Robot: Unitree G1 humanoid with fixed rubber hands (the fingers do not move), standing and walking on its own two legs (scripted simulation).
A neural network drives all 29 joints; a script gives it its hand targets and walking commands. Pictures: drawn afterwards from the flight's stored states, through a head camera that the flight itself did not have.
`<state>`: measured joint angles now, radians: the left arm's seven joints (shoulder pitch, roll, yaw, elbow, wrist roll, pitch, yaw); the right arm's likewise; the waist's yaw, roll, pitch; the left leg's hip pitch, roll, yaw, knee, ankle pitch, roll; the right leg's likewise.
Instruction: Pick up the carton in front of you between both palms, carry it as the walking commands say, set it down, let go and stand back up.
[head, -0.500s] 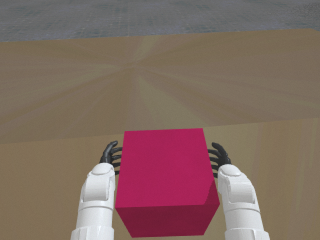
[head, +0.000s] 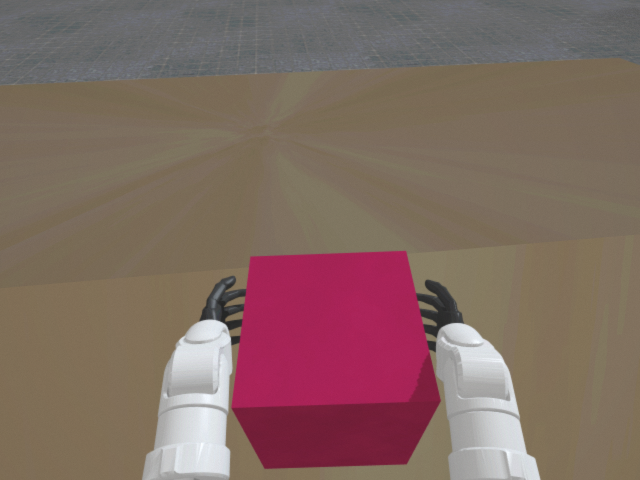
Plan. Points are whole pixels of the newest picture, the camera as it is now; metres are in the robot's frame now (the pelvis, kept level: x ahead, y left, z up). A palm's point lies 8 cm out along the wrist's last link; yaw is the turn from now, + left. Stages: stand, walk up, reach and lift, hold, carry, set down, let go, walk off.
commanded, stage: carry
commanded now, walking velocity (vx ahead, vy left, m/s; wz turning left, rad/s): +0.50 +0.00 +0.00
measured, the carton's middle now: (332, 365) +0.29 +0.00 -0.02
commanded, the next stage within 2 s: none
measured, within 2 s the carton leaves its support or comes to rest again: neither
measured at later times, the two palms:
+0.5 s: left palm (220, 248) +0.41 +0.16 +0.09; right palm (427, 248) +0.41 -0.14 +0.09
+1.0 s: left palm (215, 153) +0.70 +0.22 +0.07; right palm (365, 155) +0.68 -0.07 +0.08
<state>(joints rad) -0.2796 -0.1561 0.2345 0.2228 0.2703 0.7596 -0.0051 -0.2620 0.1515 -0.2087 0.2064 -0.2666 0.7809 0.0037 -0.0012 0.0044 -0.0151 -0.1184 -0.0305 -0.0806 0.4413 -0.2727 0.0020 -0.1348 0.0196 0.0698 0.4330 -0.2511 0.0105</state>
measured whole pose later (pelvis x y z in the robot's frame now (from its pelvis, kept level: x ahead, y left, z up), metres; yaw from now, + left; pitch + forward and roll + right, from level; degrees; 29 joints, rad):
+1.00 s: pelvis +0.46 +0.08 +0.00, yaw +0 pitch +5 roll -1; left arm 0.03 -0.13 0.05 -0.47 0.05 1.15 0.12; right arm 0.06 0.13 -0.04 -0.49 -0.03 1.15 -0.15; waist -0.05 0.00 -0.10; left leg -0.24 0.03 0.24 0.36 -0.22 0.07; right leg -0.55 -0.10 -0.10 1.02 -0.27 -0.01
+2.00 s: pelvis +1.15 +0.13 +0.00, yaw +1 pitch +4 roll -1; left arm -0.09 -0.13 0.08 -0.48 0.05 1.16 0.14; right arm -0.06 0.13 -0.07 -0.48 -0.03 1.16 -0.14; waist -0.03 -0.01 -0.03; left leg -0.28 0.04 0.23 0.41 -0.21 0.07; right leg -0.56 -0.09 -0.07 1.08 -0.30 -0.03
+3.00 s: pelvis +1.88 +0.11 -0.06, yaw +1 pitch +5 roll -1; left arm -0.38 -0.18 0.28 -0.16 0.07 1.00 0.14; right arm -0.42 0.11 -0.21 -0.10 0.02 1.03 -0.17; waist -0.09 0.02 0.03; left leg -0.26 -0.08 0.15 0.49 -0.27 0.15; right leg -0.65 -0.04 0.00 1.03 -0.31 -0.04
